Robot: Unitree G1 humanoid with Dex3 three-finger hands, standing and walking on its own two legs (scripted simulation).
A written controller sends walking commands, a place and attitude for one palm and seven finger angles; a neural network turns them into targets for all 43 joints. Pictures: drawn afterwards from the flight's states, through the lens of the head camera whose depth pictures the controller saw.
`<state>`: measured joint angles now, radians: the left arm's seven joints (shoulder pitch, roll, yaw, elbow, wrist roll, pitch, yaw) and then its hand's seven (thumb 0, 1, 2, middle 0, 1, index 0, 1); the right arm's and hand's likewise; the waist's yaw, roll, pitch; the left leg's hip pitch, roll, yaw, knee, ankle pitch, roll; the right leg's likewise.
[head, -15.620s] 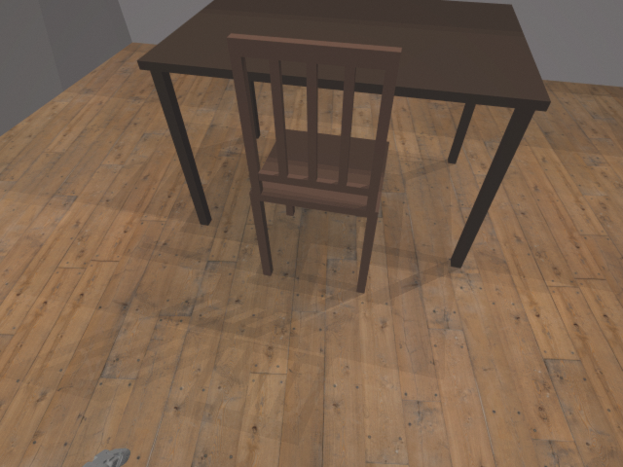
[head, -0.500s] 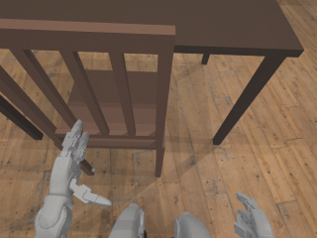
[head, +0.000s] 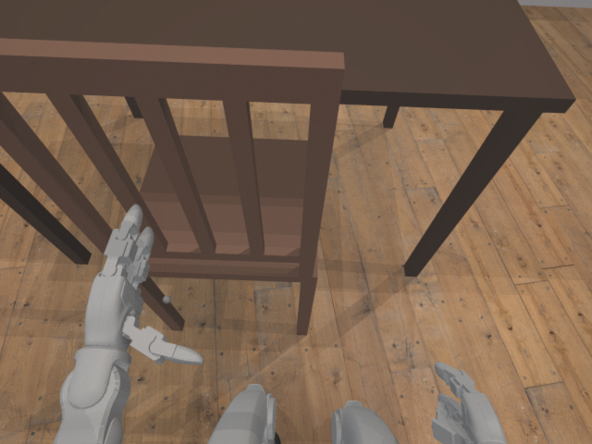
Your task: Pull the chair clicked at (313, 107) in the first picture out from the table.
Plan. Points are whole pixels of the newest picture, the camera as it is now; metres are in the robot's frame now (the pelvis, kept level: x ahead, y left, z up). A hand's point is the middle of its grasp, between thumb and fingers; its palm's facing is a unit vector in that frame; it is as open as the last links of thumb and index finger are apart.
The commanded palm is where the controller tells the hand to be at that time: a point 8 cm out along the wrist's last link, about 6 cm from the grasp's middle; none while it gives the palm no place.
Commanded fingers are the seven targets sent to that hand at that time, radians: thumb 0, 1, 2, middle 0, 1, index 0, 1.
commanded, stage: aim the fingers beside a spindle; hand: left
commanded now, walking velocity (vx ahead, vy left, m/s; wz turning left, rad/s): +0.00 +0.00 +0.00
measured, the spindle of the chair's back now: (187, 191) +0.45 +0.18 +0.04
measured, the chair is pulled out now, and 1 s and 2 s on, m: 0.00 0.00 0.00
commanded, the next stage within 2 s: push the fingers through the gap in 1.44 s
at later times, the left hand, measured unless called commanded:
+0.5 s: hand (200, 323) +0.27 +0.14 +0.02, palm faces -0.06 -1.00 +0.05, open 17.0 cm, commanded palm +0.27 +0.21 +0.03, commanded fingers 0.00 -0.50 0.30 -0.06 -0.08 -0.06 -0.08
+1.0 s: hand (173, 291) +0.29 +0.17 +0.04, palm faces +0.05 -1.00 -0.08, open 17.0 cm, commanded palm +0.27 +0.21 +0.02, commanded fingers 0.00 -0.50 0.30 -0.06 -0.08 -0.06 -0.08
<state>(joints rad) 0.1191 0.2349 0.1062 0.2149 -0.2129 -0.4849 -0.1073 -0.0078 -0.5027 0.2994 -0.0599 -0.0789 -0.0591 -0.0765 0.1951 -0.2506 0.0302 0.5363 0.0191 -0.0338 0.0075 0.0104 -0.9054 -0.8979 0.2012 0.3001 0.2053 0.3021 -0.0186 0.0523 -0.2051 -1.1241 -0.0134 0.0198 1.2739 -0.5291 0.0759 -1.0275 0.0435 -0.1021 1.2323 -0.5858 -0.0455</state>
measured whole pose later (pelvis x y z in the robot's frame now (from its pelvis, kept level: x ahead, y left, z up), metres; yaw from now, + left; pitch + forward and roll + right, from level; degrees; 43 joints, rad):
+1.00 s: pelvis +0.01 -0.01 +0.00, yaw +1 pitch +21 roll -3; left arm 0.11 0.24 0.10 0.20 -0.20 -0.47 -0.09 -0.01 -0.50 0.30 -0.06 -0.08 -0.06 -0.08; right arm 0.19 -0.26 0.03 0.55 0.03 -0.03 0.00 0.01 -0.91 -0.90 0.20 0.30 0.20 0.30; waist -0.02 0.06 -0.20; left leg -1.10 -0.02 0.01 1.25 -0.53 0.06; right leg -1.00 0.04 -0.11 1.22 -0.59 -0.06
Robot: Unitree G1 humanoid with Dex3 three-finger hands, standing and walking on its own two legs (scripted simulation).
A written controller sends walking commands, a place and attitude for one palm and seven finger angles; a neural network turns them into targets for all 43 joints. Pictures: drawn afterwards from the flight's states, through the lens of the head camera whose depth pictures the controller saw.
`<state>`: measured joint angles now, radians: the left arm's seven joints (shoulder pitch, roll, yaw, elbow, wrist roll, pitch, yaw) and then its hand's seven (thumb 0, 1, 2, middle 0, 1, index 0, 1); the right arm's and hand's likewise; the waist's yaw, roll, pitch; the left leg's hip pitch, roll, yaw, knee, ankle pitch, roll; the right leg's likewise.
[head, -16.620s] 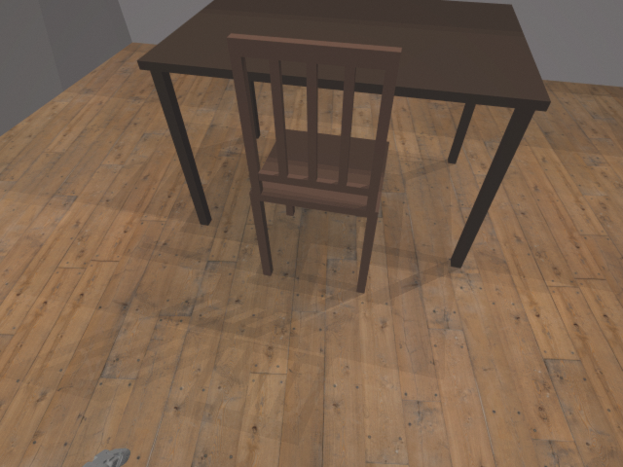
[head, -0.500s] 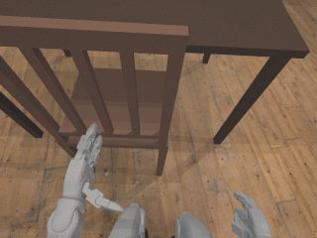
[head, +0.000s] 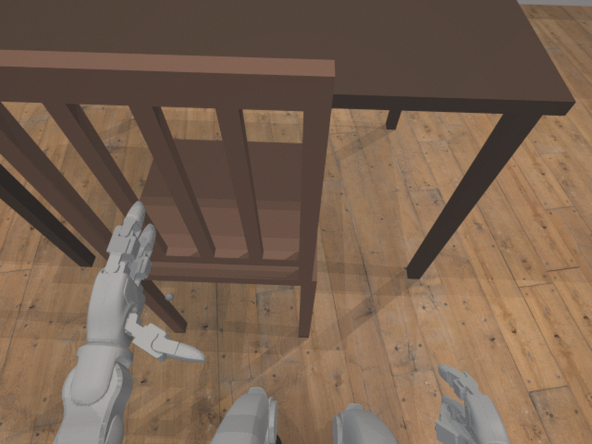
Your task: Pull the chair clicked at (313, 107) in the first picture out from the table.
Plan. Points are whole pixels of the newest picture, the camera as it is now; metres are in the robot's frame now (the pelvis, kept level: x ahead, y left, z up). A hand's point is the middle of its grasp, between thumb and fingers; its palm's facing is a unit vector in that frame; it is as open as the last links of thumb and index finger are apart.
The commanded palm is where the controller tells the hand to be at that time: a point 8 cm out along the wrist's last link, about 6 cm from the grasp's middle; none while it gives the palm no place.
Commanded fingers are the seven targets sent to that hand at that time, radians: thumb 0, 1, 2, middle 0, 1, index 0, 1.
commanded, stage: aim the fingers beside a spindle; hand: left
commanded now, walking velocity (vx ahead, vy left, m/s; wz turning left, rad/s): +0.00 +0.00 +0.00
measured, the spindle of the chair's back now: (184, 197) +0.44 +0.19 +0.04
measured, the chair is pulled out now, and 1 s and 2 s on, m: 0.00 0.00 0.00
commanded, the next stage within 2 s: push the fingers through the gap in 0.44 s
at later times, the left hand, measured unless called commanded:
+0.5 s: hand (208, 332) +0.26 +0.13 -0.01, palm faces -0.10 -0.99 +0.07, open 17.0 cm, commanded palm +0.27 +0.22 +0.03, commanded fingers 0.00 -0.50 0.30 -0.06 -0.08 -0.06 -0.08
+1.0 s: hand (182, 269) +0.33 +0.17 +0.03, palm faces +0.02 -1.00 -0.07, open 16.9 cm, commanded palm +0.31 +0.22 +0.03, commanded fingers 0.00 -0.50 0.30 -0.06 -0.08 -0.06 -0.08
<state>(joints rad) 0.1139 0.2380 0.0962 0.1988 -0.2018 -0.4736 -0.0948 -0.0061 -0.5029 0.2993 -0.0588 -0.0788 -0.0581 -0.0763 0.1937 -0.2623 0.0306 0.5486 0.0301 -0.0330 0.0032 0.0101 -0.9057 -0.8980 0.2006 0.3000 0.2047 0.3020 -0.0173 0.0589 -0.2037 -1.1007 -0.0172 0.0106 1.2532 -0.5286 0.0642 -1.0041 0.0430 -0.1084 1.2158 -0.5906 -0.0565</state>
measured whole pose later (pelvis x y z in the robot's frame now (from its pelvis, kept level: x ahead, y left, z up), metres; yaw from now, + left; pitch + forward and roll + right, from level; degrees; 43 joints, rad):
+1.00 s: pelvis +0.00 +0.01 +0.00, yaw -1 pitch +22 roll -3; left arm -0.07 0.23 0.10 0.35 -0.15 -0.50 -0.05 -0.01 -0.50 0.30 -0.10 -0.10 -0.06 -0.08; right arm 0.21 -0.26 0.02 0.57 0.00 -0.03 0.01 0.01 -0.91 -0.90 0.20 0.30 0.21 0.30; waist -0.04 0.04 -0.20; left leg -1.11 -0.01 0.02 1.26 -0.53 0.07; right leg -1.02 0.05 -0.10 1.22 -0.58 -0.05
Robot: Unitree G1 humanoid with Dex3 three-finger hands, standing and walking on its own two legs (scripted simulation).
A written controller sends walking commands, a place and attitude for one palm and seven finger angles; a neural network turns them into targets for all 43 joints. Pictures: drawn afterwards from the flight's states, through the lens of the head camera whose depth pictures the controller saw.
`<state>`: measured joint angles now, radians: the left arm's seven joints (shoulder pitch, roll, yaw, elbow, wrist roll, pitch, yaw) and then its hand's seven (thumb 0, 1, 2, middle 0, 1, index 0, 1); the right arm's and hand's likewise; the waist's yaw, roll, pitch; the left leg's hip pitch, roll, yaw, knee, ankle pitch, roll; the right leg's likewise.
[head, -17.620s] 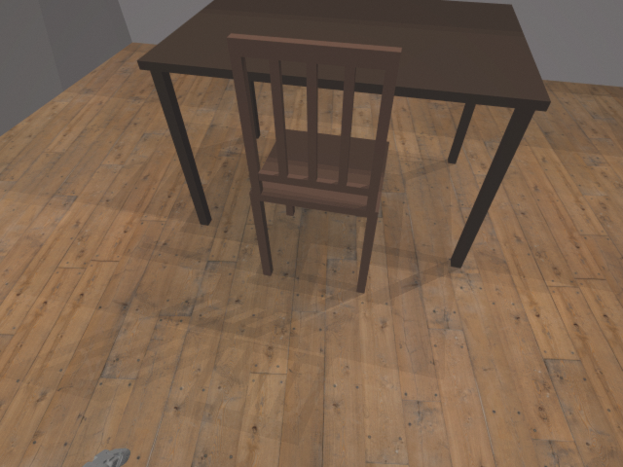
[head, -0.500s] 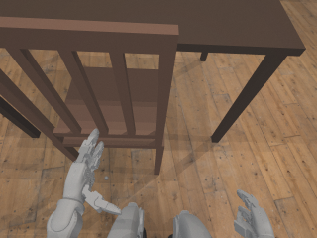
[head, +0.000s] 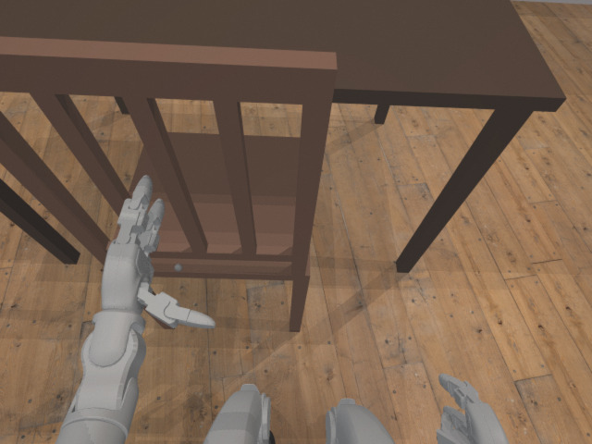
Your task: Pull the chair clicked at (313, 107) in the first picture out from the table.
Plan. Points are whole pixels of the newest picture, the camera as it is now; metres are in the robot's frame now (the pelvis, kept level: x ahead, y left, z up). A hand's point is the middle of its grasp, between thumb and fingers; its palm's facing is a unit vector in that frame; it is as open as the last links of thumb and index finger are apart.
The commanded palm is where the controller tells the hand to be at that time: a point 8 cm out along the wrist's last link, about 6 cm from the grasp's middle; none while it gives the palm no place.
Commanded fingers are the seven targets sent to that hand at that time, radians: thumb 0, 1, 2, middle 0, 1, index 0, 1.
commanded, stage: push the fingers through the gap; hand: left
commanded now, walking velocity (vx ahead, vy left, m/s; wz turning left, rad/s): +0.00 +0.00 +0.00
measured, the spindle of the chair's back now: (177, 191) +0.44 +0.19 +0.04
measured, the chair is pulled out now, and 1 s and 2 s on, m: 0.00 0.00 0.00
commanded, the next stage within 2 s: hook a spindle and tug to test in 1.14 s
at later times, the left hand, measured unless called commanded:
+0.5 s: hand (190, 249) +0.36 +0.16 +0.02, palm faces +0.02 -1.00 -0.02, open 17.0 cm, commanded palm +0.36 +0.21 +0.02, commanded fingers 0.00 -0.50 0.30 -0.06 -0.08 -0.06 -0.08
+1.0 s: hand (191, 222) +0.41 +0.17 +0.01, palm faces +0.01 -1.00 -0.05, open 17.0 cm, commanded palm +0.38 +0.21 +0.02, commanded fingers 0.00 -0.50 0.30 -0.06 -0.08 -0.06 -0.08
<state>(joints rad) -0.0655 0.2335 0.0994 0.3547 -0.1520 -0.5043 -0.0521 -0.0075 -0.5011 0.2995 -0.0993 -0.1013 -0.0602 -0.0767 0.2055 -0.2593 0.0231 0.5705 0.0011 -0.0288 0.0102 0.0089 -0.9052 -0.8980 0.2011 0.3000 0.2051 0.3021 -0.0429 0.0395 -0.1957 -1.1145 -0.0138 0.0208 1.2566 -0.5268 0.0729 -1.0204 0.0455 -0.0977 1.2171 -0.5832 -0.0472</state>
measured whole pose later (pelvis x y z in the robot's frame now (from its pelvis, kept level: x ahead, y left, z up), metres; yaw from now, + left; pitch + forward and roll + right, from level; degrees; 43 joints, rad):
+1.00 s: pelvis +0.00 +0.00 +0.00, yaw -1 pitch +24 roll -3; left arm -0.42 0.29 0.20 0.75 -0.16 -0.47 -0.11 -0.01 -0.50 0.30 -0.06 -0.08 -0.05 -0.08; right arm 0.26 -0.26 0.02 0.61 0.01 0.05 0.02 0.01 -0.91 -0.90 0.20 0.30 0.21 0.30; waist -0.09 0.05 -0.19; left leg -1.16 0.00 0.03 1.26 -0.53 0.08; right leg -1.07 0.06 -0.08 1.22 -0.57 -0.04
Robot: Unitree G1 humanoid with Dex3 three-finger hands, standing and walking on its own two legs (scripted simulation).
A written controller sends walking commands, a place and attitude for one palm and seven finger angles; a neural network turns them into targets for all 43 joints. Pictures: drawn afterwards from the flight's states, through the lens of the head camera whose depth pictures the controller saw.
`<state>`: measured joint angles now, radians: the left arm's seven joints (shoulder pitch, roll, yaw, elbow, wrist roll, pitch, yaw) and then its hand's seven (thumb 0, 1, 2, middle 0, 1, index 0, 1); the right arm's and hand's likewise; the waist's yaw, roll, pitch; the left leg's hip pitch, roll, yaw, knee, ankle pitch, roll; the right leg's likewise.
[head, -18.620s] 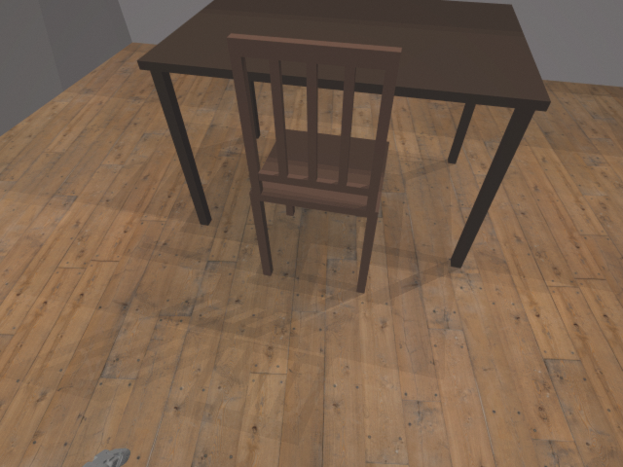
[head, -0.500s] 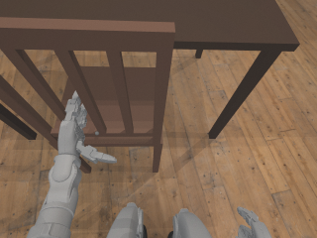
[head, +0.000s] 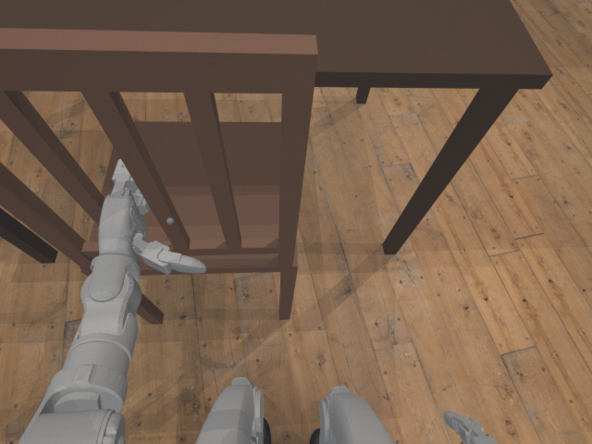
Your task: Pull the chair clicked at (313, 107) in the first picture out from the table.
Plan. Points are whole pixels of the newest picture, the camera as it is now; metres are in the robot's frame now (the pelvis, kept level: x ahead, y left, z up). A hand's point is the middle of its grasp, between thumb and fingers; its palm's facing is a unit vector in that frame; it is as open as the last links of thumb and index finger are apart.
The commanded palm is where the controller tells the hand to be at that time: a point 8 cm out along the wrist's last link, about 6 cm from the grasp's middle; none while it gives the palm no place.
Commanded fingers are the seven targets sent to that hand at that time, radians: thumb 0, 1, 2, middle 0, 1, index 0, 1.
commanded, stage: push the fingers through the gap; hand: left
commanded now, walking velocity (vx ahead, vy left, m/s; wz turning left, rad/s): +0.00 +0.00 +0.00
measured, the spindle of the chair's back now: (153, 189) +0.44 +0.19 +0.04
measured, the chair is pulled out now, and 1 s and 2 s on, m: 0.00 0.00 0.05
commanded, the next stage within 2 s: hook a spindle and tug to test in 0.14 s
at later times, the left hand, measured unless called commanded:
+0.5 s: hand (172, 231) +0.39 +0.17 +0.02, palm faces +0.03 -1.00 -0.01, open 16.2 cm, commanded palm +0.37 +0.21 +0.02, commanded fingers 0.00 -0.50 0.30 -0.31 -0.85 -0.31 -0.85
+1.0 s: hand (172, 224) +0.40 +0.17 +0.02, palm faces +0.07 -1.00 -0.02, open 8.0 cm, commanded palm +0.37 +0.21 +0.02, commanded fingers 0.00 0.84 0.88 -0.50 -1.45 -0.50 -1.45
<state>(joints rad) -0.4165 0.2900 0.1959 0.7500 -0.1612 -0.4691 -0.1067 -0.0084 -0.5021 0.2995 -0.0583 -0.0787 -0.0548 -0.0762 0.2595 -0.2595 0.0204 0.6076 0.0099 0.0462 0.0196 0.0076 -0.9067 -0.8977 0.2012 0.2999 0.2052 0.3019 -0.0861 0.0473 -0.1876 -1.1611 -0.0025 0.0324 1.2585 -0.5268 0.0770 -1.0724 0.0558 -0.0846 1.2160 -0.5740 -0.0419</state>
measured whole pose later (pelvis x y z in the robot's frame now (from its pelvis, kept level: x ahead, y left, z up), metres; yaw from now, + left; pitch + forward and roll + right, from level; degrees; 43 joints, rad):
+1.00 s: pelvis +0.00 +0.01 +0.00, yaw +0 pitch +24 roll -4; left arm -0.37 0.24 0.16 0.68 -0.15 -0.49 -0.03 0.00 0.31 0.65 -0.40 -1.32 -0.40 -1.36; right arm 0.26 -0.26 0.01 0.60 0.00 0.05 0.04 0.01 -0.91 -0.90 0.20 0.30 0.21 0.30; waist -0.08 0.05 -0.18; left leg -1.15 -0.01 0.03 1.25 -0.53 0.09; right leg -1.06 0.05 -0.08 1.20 -0.57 -0.03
